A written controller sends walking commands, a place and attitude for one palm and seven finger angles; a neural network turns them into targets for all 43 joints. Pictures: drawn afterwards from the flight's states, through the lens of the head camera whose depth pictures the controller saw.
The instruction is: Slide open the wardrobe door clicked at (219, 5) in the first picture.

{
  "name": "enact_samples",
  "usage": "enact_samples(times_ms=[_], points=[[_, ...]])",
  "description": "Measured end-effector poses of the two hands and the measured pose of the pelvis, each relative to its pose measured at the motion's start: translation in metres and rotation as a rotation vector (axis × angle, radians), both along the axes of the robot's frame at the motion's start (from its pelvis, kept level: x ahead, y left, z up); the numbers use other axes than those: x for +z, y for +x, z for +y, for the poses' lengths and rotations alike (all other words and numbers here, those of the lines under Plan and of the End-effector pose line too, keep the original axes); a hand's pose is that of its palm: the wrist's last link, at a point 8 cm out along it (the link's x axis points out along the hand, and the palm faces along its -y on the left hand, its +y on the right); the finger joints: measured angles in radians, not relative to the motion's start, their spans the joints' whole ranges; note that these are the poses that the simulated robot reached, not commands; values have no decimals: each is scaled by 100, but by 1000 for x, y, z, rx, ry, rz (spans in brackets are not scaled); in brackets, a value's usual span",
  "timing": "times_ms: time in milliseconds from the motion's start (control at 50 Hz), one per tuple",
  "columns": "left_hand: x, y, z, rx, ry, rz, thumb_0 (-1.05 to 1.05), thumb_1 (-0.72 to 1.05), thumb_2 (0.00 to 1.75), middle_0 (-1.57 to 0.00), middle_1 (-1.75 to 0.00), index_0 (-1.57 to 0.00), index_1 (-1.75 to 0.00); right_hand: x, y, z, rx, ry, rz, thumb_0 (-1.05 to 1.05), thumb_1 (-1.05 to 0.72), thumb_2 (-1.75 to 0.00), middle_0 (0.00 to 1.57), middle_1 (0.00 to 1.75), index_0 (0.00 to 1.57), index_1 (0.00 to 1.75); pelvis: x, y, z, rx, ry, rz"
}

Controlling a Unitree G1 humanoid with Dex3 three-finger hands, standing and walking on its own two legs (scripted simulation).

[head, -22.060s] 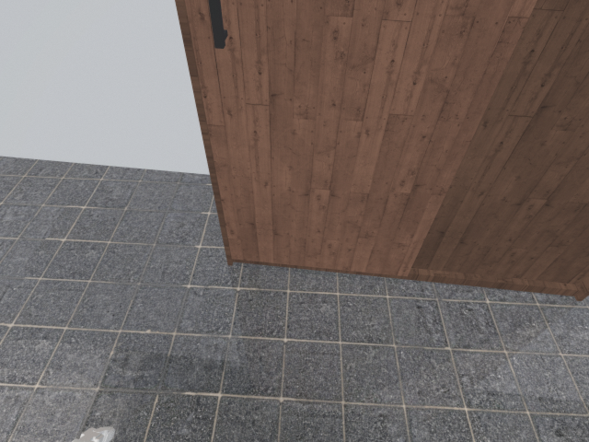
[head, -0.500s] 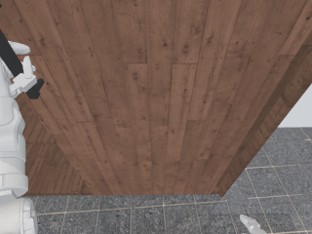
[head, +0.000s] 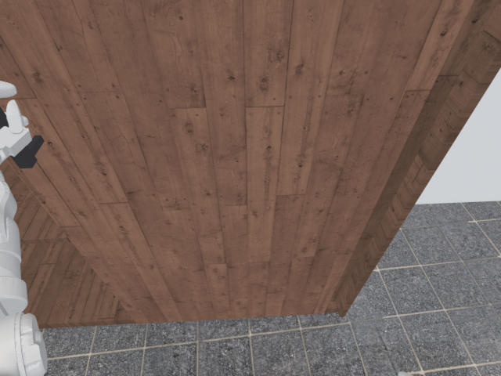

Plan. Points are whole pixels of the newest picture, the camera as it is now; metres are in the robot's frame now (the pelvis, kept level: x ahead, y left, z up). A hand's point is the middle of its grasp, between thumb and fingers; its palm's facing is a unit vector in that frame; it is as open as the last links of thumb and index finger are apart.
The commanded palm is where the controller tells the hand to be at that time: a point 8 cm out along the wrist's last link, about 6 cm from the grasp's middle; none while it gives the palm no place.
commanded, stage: stop walking and hold the door there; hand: left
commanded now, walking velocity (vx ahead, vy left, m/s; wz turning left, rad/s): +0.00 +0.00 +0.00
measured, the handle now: out of the picture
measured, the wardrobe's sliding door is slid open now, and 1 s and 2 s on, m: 0.61 0.61 0.61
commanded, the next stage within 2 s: loosen the grip on the handle in 0.16 s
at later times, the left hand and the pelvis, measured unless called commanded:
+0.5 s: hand (13, 131) +0.37 +0.34 +0.23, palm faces +0.56 -0.79 -0.24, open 8.4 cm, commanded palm +0.33 +0.37 +0.22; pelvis -0.02 +0.00 +0.00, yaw +1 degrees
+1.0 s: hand (18, 132) +0.38 +0.34 +0.22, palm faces +0.57 -0.79 -0.23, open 14.4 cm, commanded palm +0.33 +0.38 +0.22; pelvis +0.01 +0.00 +0.00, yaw +0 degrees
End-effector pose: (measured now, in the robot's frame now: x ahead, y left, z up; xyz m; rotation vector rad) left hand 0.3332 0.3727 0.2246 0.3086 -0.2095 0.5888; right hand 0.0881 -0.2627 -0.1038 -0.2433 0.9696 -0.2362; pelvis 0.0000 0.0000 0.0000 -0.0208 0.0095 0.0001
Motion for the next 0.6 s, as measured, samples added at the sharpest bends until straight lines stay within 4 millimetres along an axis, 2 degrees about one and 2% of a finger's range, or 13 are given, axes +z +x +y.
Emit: enact_samples(times_ms=[160, 300, 380, 460, 600], points=[[0, 0, 1, -3, 9, 2, -20, 70, 81, -46, -140, -41, -140, 4, 3, -13, -20, -28, -13, 1, -90, -90, 21, 30, 20, 30, -1, 1, -3, -3, 0, -3], [4, 4, 7, -29, 9, 12, -20, 66, 80, -49, -142, -43, -140, 11, 9, -10, 23, -40, -44, 1, -90, -90, 21, 30, 20, 30, -1, -3, -3, -6, -1, -4], [7, 3, 11, -32, -57, 37, -15, 52, 77, -53, -147, -44, -140, 20, 15, -6, 75, -34, -103, 1, -90, -90, 21, 30, 20, 30, 1, -11, -5, 10, 11, 12], [9, -4, 4, -12, -7, 44, -9, 35, 67, -50, -145, -44, -140, 21, 19, -2, 81, -27, -150, 1, -90, -90, 21, 30, 20, 30, 0, -19, -2, 10, 12, 11], [5, -4, 1, -8, -5, 5, -2, -16, 40, -46, -139, -41, -136, 17, 15, 4, 70, -28, -133, 1, -90, -90, 21, 30, 20, 30, -2, -22, -3, 2, 11, 15]])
